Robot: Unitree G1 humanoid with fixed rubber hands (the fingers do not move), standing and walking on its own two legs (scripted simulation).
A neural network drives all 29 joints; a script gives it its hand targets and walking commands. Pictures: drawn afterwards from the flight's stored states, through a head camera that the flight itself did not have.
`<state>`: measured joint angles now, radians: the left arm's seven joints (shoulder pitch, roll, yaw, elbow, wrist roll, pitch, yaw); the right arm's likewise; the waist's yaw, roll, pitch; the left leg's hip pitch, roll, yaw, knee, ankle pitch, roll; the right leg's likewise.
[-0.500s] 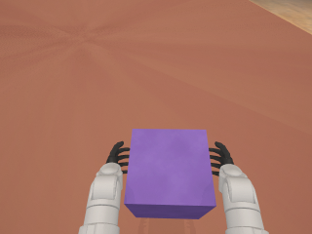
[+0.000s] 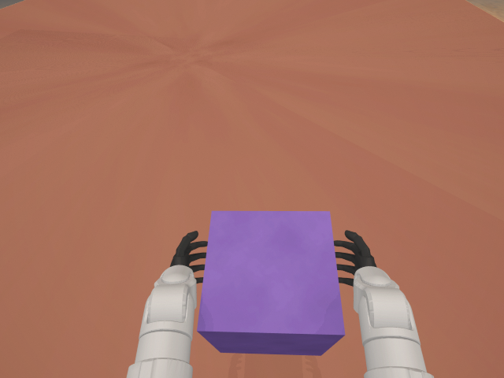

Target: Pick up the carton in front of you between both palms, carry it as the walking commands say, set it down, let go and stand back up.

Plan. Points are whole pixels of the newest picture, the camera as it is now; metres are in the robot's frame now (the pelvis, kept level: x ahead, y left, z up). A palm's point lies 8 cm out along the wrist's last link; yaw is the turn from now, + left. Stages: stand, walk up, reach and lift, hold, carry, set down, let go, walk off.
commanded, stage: hold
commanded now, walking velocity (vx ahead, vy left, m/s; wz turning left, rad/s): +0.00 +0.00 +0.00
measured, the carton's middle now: (270, 288) +0.32 +0.00 -0.07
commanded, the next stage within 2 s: set down in 0.38 s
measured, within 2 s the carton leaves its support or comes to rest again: neither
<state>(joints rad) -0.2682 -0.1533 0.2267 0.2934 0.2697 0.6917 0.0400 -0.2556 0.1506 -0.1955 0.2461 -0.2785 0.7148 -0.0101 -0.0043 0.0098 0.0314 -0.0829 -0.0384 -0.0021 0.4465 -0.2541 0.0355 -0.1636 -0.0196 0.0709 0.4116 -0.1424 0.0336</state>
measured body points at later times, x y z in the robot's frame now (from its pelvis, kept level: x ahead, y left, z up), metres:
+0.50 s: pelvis +0.01 -0.06 +0.00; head -0.03 -0.08 +0.45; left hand +0.31 +0.11 +0.04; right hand +0.33 -0.19 +0.03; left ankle +0.00 +0.09 -0.74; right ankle +0.06 -0.15 -0.74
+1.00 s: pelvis -0.02 -0.02 -0.06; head +0.19 -0.03 +0.34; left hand +0.38 +0.10 -0.15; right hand +0.36 -0.20 -0.15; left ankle +0.00 +0.09 -0.74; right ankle +0.06 -0.15 -0.74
